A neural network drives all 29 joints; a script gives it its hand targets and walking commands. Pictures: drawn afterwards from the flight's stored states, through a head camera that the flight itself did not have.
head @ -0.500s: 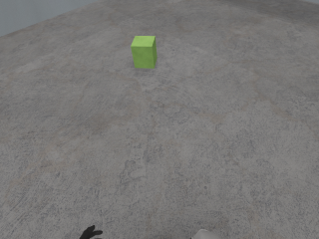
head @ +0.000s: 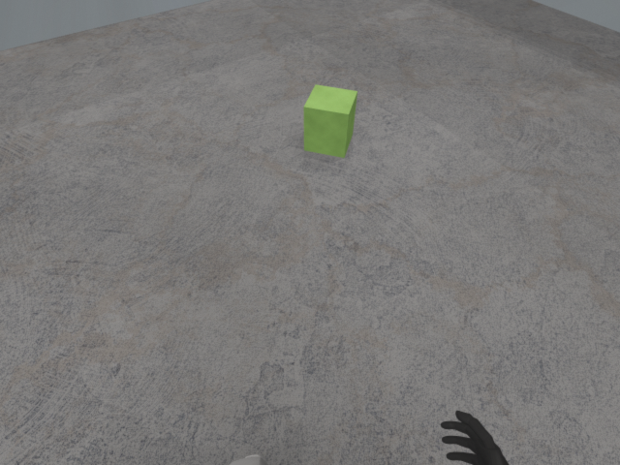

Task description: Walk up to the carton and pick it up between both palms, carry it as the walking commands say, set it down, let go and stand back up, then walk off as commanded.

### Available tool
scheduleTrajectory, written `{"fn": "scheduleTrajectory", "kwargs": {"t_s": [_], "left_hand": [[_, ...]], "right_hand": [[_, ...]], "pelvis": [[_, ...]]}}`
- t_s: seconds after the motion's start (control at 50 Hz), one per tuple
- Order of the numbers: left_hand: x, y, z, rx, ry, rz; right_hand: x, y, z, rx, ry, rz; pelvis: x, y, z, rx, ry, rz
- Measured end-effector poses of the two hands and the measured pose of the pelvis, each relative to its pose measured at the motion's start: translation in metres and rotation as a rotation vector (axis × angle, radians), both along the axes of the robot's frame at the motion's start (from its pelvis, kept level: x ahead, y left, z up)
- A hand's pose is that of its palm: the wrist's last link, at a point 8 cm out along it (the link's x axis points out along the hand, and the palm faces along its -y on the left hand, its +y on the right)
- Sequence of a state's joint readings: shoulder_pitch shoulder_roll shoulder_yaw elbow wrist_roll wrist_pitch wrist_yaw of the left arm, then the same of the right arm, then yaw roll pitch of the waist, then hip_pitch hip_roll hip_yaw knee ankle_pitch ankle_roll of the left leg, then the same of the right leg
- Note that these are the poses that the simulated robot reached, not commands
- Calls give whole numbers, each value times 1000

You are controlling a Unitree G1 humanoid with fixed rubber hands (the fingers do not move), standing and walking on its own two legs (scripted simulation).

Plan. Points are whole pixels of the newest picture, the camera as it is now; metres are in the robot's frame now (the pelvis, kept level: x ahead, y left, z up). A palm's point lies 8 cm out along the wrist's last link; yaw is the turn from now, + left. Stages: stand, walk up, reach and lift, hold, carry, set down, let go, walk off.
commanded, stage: walk up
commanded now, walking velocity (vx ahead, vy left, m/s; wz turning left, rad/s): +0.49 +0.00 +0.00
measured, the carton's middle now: (330, 121) +1.66 -0.01 -0.63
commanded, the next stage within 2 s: none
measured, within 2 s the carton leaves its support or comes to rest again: neither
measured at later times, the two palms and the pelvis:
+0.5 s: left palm (222, 326) +0.33 +0.18 -0.10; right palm (527, 433) +0.21 -0.28 -0.14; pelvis +0.24 -0.05 +0.02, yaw +0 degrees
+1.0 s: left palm (197, 271) +0.46 +0.26 -0.13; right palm (433, 233) +0.56 -0.20 -0.12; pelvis +0.48 +0.02 +0.01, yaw +0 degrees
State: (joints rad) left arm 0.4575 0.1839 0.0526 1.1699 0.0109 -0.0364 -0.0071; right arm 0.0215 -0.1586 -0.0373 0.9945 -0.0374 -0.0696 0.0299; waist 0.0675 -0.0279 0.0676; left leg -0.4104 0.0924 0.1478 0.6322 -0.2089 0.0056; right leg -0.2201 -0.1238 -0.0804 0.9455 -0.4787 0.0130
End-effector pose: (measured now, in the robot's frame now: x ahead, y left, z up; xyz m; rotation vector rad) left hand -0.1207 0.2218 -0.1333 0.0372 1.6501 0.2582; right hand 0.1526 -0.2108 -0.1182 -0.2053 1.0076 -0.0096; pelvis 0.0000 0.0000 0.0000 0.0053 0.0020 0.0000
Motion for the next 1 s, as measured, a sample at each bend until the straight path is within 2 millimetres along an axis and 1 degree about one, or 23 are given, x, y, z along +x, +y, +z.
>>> {"fn": "scheduleTrajectory", "kwargs": {"t_s": [0.04,0.08,0.16,0.22,0.28,0.32,0.36,0.38,0.4,0.44,0.5,0.58,0.64,0.7,0.76,0.8,0.82,0.84,0.86,0.88,0.92,0.96,1.0], "left_hand": [[45,9,-3,1,-60,-31],[99,15,-3,5,-152,-64],[216,16,5,9,-330,-153],[301,6,14,6,-445,-225],[377,-9,23,17,-535,-286],[421,-20,25,38,-589,-315],[453,-31,26,58,-629,-317],[463,-35,27,64,-636,-318],[468,-39,28,68,-633,-319],[469,-42,31,74,-601,-301],[455,-43,33,79,-518,-240],[422,-36,34,95,-373,-150],[395,-30,35,89,-254,-94],[375,-23,35,78,-146,-32],[367,-15,32,58,-56,25],[369,-8,25,36,-3,49],[373,-3,19,23,22,51],[381,2,12,10,42,48],[393,6,8,3,49,38],[410,12,4,0,39,22],[457,22,-2,2,-26,-12],[515,30,-3,8,-125,-49],[578,34,-1,15,-230,-94]], "right_hand": [[-4,2,-1,-2,45,-29],[-16,1,-2,-6,112,-69],[-40,-21,1,-45,220,-170],[-59,-36,1,-51,323,-223],[-70,-49,-6,-37,426,-272],[-72,-57,-15,-22,489,-293],[-65,-64,-25,-11,542,-293],[-55,-66,-27,-7,554,-287],[-43,-68,-27,-4,553,-279],[-9,-72,-27,4,524,-257],[54,-73,-25,19,444,-223],[147,-66,-18,38,321,-170],[217,-55,-11,52,237,-118],[285,-37,-4,56,163,-57],[349,-15,1,48,101,0],[388,0,1,32,56,28],[405,6,-1,21,29,31],[418,11,-3,10,9,27],[427,15,-3,4,-3,20],[431,18,-3,1,-2,11],[429,19,-4,-3,37,-16],[418,18,-5,-5,104,-53],[407,9,-3,-29,155,-119]], "pelvis": [[18,3,3,4,-3,-1],[36,4,9,8,-5,-1],[73,1,16,16,-4,-5],[102,-7,18,22,-6,-8],[136,-18,14,33,-9,-14],[161,-29,6,43,-10,-15],[182,-37,0,20,-8,-11],[192,-40,-1,15,-4,-7],[201,-42,1,14,0,-3],[218,-45,6,13,5,4],[244,-45,15,11,6,5],[278,-42,23,15,5,-4],[304,-36,26,12,3,-8],[331,-25,25,3,2,-8],[362,-11,20,-12,7,1],[387,1,12,-23,13,7],[399,7,5,-24,16,4],[409,12,1,-14,16,4],[417,15,-2,-5,14,5],[426,17,-2,0,12,5],[444,20,1,5,8,5],[463,20,6,9,5,5],[482,19,11,14,5,4]]}}
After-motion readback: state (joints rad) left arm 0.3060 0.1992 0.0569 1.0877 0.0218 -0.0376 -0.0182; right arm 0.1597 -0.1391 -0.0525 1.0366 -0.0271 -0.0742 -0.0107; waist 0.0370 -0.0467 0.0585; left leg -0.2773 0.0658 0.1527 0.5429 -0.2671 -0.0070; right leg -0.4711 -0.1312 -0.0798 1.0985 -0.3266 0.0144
